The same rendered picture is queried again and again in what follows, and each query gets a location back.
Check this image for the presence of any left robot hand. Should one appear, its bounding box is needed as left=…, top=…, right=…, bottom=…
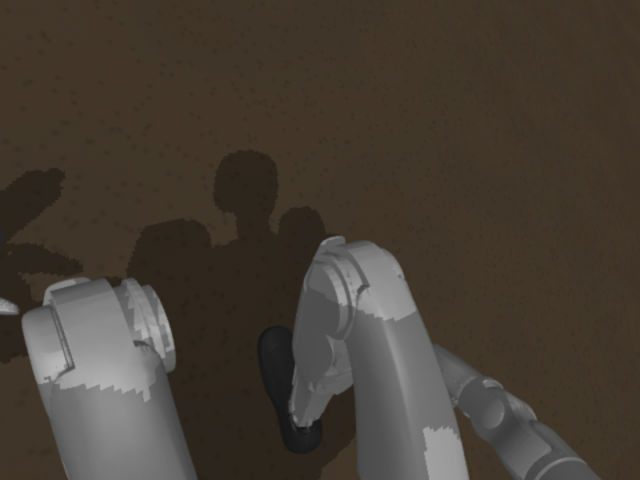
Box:
left=0, top=297, right=20, bottom=315

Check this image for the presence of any right robot hand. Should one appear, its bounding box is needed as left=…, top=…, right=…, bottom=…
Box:
left=432, top=343, right=483, bottom=407

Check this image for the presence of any right robot foot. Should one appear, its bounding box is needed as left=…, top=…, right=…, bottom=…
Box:
left=257, top=326, right=323, bottom=454

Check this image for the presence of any right robot arm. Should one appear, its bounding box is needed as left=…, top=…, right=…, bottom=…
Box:
left=458, top=376, right=602, bottom=480

